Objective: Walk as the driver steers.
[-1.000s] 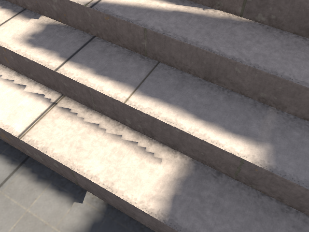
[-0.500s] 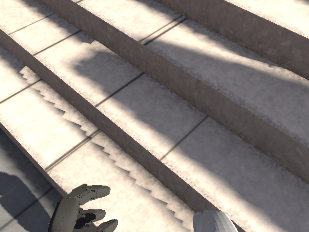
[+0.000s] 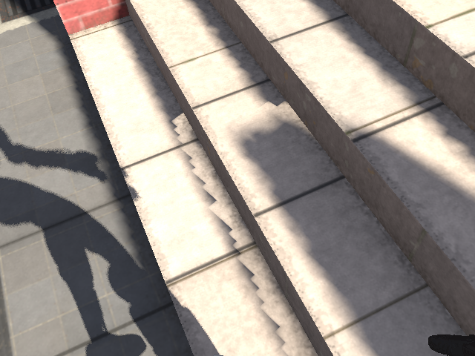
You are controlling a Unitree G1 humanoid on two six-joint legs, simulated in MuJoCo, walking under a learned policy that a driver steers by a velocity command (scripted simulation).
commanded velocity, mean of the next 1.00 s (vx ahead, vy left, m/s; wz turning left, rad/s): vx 0.35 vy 0.00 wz -0.43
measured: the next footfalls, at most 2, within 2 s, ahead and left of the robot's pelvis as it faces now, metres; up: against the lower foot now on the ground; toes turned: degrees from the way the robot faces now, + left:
left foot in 0.32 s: +0.30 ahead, +0.24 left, +0.01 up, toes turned -4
left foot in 0.48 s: +0.21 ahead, +0.30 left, -0.16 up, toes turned -4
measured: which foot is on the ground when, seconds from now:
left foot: up 0.00-0.30, down 0.32-0.38, up 0.40-0.46, down 0.48-0.78, up 0.80-1.00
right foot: down 0.00-0.38, up 0.40-0.76, down 0.78-1.00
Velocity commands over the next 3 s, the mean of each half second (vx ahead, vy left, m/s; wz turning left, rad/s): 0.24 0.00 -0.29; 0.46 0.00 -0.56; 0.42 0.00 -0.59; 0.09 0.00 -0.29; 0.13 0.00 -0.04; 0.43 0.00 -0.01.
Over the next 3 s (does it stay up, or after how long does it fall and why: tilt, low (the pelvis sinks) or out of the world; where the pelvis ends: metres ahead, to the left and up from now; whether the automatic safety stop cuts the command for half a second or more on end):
stays up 1.19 -0.33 0.33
